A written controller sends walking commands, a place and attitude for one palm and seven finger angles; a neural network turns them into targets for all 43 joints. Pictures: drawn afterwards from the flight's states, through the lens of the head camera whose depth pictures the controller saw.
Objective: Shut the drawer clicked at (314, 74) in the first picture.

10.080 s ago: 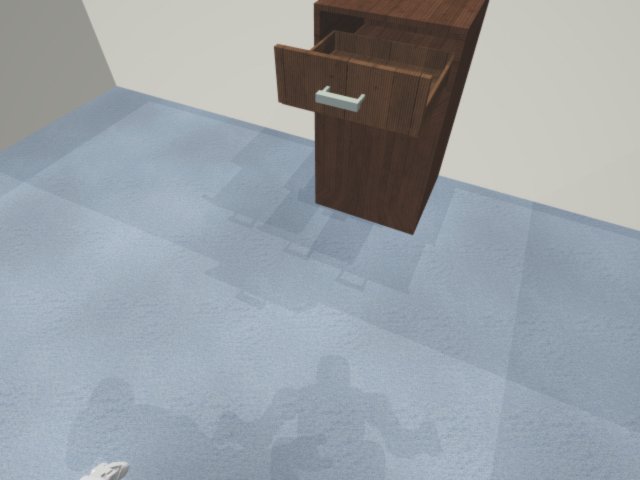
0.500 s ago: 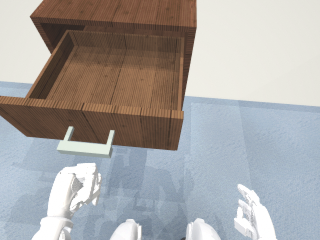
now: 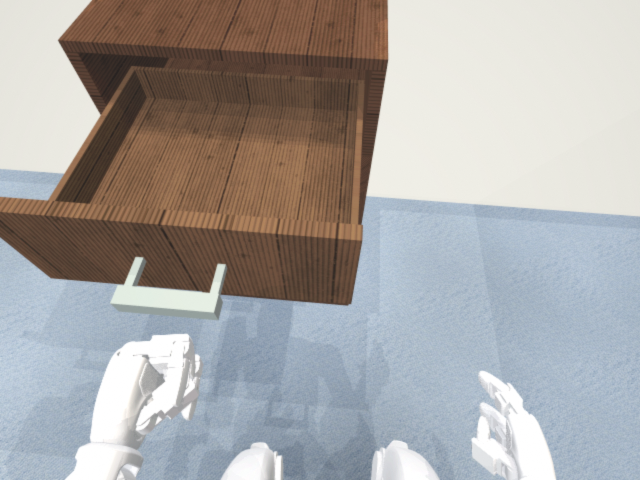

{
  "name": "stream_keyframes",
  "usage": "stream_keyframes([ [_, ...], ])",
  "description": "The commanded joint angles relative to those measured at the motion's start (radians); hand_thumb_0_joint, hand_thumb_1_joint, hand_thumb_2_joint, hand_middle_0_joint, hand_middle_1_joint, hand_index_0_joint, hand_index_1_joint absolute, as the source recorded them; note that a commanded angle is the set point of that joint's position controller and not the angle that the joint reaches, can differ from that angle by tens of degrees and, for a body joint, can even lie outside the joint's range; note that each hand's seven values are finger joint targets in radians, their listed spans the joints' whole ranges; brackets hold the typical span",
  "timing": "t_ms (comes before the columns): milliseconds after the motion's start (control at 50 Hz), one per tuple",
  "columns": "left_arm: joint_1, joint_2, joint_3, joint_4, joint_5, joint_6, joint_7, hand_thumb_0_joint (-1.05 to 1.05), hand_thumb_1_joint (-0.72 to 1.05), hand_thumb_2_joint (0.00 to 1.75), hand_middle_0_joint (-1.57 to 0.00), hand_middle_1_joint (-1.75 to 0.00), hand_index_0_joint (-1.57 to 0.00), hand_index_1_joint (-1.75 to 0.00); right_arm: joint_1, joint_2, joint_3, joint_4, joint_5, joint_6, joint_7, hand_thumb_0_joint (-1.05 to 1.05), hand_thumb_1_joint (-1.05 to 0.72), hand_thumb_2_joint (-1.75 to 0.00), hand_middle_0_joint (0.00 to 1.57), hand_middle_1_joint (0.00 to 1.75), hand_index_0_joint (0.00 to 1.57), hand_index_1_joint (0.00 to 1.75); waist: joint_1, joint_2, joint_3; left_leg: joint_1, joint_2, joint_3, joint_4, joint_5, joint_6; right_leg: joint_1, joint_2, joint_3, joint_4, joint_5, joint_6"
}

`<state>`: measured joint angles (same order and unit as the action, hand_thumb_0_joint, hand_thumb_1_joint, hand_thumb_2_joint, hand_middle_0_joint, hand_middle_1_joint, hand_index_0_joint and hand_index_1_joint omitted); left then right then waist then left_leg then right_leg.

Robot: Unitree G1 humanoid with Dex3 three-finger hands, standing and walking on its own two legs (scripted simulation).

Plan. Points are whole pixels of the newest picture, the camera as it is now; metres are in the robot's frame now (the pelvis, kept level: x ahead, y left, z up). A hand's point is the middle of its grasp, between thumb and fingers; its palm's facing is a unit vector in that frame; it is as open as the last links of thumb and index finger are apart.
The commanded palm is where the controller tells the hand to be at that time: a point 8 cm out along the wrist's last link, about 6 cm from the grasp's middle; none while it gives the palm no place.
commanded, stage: push the drawer shut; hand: left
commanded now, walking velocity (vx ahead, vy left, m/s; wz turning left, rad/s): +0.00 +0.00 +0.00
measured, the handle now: (173, 285) +0.33 +0.19 +0.05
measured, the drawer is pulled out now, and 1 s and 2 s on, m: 0.29 0.21 0.09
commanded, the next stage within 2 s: none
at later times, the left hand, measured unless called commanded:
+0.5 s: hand (197, 354) +0.25 +0.15 +0.04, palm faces -0.09 -0.99 -0.06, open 3.0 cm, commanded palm +0.25 +0.21 +0.05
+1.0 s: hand (214, 289) +0.33 +0.14 +0.04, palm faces -0.09 -0.99 -0.06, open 3.0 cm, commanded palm +0.32 +0.21 +0.05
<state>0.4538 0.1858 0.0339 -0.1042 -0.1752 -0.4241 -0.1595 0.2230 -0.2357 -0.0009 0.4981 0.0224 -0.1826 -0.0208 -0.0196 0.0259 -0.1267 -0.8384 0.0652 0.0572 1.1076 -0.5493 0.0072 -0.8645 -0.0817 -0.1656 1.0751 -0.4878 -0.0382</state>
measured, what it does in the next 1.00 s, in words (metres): stands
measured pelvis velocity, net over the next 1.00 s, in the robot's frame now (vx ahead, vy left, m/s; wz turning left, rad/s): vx -0.02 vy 0.01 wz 0.00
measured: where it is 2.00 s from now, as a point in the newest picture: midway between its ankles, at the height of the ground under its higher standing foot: outside the picture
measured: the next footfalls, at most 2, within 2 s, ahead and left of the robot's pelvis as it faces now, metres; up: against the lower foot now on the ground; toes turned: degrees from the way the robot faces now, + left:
none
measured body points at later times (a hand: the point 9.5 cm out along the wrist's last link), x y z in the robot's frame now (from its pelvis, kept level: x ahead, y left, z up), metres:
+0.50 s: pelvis -0.01 +0.01 +0.00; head +0.07 +0.00 +0.44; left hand +0.25 +0.20 +0.05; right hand +0.16 -0.24 -0.09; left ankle -0.01 +0.11 -0.66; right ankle +0.02 -0.10 -0.66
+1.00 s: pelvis -0.02 +0.01 +0.01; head +0.07 +0.01 +0.45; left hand +0.33 +0.20 +0.05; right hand +0.12 -0.23 -0.10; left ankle -0.01 +0.11 -0.66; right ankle +0.02 -0.10 -0.66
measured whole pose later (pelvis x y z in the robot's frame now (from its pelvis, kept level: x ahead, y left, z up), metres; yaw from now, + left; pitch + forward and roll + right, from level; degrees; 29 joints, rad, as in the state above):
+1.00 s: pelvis -0.02 +0.01 +0.01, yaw +0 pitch +16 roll -1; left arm -0.19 0.21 0.07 0.40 -0.16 -0.37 -0.13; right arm 0.22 -0.25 0.03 0.60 0.02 -0.15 -0.02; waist -0.04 0.02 -0.10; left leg -0.85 0.05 0.07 1.06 -0.49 0.03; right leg -0.88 -0.09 -0.15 1.02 -0.42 -0.03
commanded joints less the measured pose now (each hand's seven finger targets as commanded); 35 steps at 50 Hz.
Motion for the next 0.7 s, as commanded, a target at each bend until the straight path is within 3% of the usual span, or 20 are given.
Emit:
stream_keyframes([
  [0,-0.109,0.096,0.068,-0.185,-0.017,-0.066,0.000,0.00,0.90,0.90,-1.40,-1.60,-1.40,-1.60,-0.018,-0.125,-0.043,-0.145,-0.001,-0.055,-0.009,0.00,-0.90,-0.90,0.20,0.30,0.20,0.30,-0.028,-0.013,-0.202,0.049,-0.056,-0.062,-0.133,0.254,0.011,0.202,0.053,0.128,-0.157,0.196,0.020],
  [180,-0.211,0.088,0.061,-0.152,-0.032,-0.023,-0.006,0.00,0.90,0.90,-1.40,-1.60,-1.40,-1.60,0.000,-0.133,-0.036,-0.146,0.000,-0.060,-0.009,0.00,-0.90,-0.90,0.20,0.30,0.20,0.30,-0.017,-0.003,-0.284,0.093,-0.058,-0.065,-0.153,0.296,0.010,0.241,0.052,0.118,-0.155,0.246,0.022],
  [200,-0.218,0.120,0.092,-0.128,-0.025,-0.014,0.003,0.00,0.90,0.90,-1.40,-1.60,-1.40,-1.60,0.001,-0.138,-0.038,-0.140,0.000,-0.056,-0.010,0.00,-0.90,-0.90,0.20,0.30,0.20,0.30,-0.015,-0.009,-0.276,0.085,-0.057,-0.065,-0.154,0.305,0.009,0.247,0.053,0.118,-0.154,0.255,0.020],
  [280,-0.221,0.081,0.069,-0.109,-0.029,0.004,0.012,0.00,0.90,0.90,-1.40,-1.60,-1.40,-1.60,0.001,-0.134,-0.036,-0.149,0.001,-0.047,-0.001,0.00,-0.90,-0.90,0.20,0.30,0.20,0.30,-0.011,-0.024,-0.267,0.091,-0.058,-0.060,-0.173,0.318,0.005,0.263,0.051,0.109,-0.158,0.282,0.023],
  [340,-0.294,0.101,0.090,-0.077,-0.027,-0.011,0.022,0.00,0.90,0.90,-1.40,-1.60,-1.40,-1.60,0.004,-0.137,-0.035,-0.129,-0.002,-0.046,-0.004,0.00,-0.90,-0.90,0.20,0.30,0.20,0.30,-0.022,-0.049,-0.239,0.073,-0.057,-0.063,-0.168,0.292,0.006,0.248,0.053,0.117,-0.165,0.256,0.023],
  [440,-0.421,0.090,0.062,-0.053,-0.021,-0.050,0.016,0.00,0.90,0.90,-1.40,-1.60,-1.40,-1.60,-0.005,-0.140,-0.032,-0.105,-0.004,-0.054,-0.003,0.00,-0.90,-0.90,0.20,0.30,0.20,0.30,-0.035,0.002,-0.234,0.088,-0.058,-0.069,-0.170,0.251,0.006,0.200,0.051,0.116,-0.165,0.193,0.019],
  [480,-0.454,0.108,0.082,-0.036,-0.021,-0.055,0.014,0.00,0.90,0.90,-1.40,-1.60,-1.40,-1.60,-0.009,-0.144,-0.034,-0.097,-0.002,-0.055,-0.005,0.00,-0.90,-0.90,0.20,0.30,0.20,0.30,-0.031,0.011,-0.246,0.094,-0.057,-0.072,-0.176,0.243,0.005,0.197,0.051,0.115,-0.164,0.177,0.017],
  [540,-0.576,0.092,0.047,-0.004,-0.020,-0.047,0.012,0.00,0.90,0.90,-1.40,-1.60,-1.40,-1.60,-0.015,-0.147,-0.029,-0.079,0.000,-0.053,-0.008,0.00,-0.90,-0.90,0.20,0.30,0.20,0.30,-0.055,0.008,-0.240,0.094,-0.056,-0.078,-0.177,0.203,0.009,0.170,0.051,0.118,-0.175,0.133,0.021],
  [560,-0.606,0.115,0.069,0.014,-0.020,-0.043,0.014,0.00,0.90,0.90,-1.40,-1.60,-1.40,-1.60,-0.013,-0.151,-0.030,-0.070,0.000,-0.052,-0.011,0.00,-0.90,-0.90,0.20,0.30,0.20,0.30,-0.053,-0.003,-0.249,0.087,-0.056,-0.080,-0.176,0.191,0.009,0.174,0.051,0.123,-0.177,0.117,0.021],
  [620,-0.674,0.096,0.048,0.044,-0.013,-0.033,0.017,0.00,0.90,0.90,-1.40,-1.60,-1.40,-1.60,-0.015,-0.150,-0.028,-0.061,0.002,-0.053,-0.013,0.00,-0.90,-0.90,0.20,0.30,0.20,0.30,-0.050,0.021,-0.278,0.116,-0.057,-0.086,-0.186,0.196,0.010,0.169,0.050,0.117,-0.171,0.123,0.018],
  [680,-0.739,0.103,0.052,0.087,-0.016,-0.016,0.020,0.00,0.90,0.90,-1.40,-1.60,-1.40,-1.60,-0.013,-0.154,-0.027,-0.052,0.004,-0.050,-0.014,0.00,-0.90,-0.90,0.20,0.30,0.20,0.30,-0.050,0.002,-0.293,0.115,-0.059,-0.086,-0.193,0.192,0.009,0.185,0.049,0.121,-0.182,0.123,0.021],
])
